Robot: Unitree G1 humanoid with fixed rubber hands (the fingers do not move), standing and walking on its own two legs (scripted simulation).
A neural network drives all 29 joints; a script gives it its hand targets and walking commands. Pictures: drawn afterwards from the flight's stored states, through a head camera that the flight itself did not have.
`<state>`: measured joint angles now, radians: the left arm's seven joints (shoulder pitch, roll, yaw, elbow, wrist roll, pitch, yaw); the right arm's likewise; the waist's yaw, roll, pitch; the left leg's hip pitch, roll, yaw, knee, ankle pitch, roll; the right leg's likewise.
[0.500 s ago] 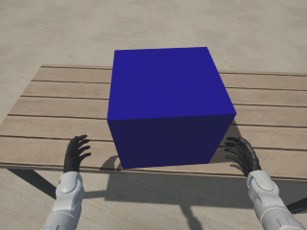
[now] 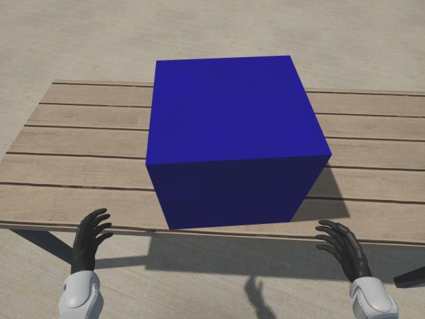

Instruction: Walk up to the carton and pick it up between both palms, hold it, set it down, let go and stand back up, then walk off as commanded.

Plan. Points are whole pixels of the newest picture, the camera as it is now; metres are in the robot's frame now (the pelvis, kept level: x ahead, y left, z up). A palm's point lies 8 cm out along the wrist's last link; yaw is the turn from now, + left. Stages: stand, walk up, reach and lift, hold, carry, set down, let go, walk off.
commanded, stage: set down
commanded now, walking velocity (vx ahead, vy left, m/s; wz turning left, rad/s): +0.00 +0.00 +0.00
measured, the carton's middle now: (227, 146) +0.51 +0.01 -0.01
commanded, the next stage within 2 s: none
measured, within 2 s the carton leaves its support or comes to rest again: neither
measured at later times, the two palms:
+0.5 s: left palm (84, 276) +0.20 +0.25 -0.03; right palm (361, 285) +0.23 -0.25 -0.05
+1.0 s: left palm (81, 298) +0.17 +0.25 -0.04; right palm (365, 304) +0.20 -0.25 -0.06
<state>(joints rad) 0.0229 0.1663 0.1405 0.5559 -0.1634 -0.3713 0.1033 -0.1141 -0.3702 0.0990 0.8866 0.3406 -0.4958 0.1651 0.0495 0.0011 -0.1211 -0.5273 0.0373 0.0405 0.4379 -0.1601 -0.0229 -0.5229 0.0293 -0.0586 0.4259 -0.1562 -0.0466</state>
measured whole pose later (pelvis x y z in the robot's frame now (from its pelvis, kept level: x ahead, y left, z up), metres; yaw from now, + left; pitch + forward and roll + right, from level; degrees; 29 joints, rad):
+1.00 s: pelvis +0.01 +0.00 +0.00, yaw +0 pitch +9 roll +0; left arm 0.25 0.17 0.09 0.45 -0.16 -0.21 0.07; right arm 0.14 -0.37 0.10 0.77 0.34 -0.45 0.12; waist 0.05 0.00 -0.10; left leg -0.41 0.04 0.04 0.44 -0.19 -0.02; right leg -0.41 0.03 -0.06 0.43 -0.19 -0.05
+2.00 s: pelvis +0.02 +0.00 +0.00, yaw +0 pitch +6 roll +0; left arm 0.25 0.17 0.09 0.45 -0.12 0.03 0.00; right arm 0.15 -0.25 0.09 0.76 0.21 -0.33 0.00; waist 0.05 0.00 0.00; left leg -0.32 0.04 0.04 0.44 -0.22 -0.02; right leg -0.31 0.03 -0.06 0.43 -0.22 -0.05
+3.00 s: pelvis +0.03 +0.00 +0.00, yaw +0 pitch +4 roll +0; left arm 0.20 0.17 0.09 0.45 -0.07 0.11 -0.02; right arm 0.15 -0.22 0.02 0.78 0.13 -0.29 0.00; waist 0.05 0.00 0.04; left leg -0.28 0.04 0.04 0.44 -0.23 -0.02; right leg -0.28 0.03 -0.06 0.43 -0.23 -0.05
